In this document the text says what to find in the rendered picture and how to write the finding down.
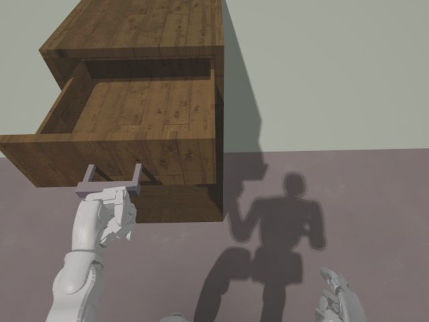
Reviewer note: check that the left robot hand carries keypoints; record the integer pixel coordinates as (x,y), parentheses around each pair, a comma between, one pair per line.
(92,217)

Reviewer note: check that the drawer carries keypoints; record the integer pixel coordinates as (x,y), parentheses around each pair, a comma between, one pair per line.
(119,112)

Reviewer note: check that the robot left forearm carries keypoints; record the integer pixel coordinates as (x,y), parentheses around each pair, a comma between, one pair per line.
(77,288)

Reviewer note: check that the right robot hand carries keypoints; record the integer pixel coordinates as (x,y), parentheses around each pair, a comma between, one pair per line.
(346,308)

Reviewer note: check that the cabinet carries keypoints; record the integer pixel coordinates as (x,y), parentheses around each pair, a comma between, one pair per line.
(97,29)

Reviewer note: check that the handle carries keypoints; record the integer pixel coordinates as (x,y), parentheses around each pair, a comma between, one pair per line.
(87,187)

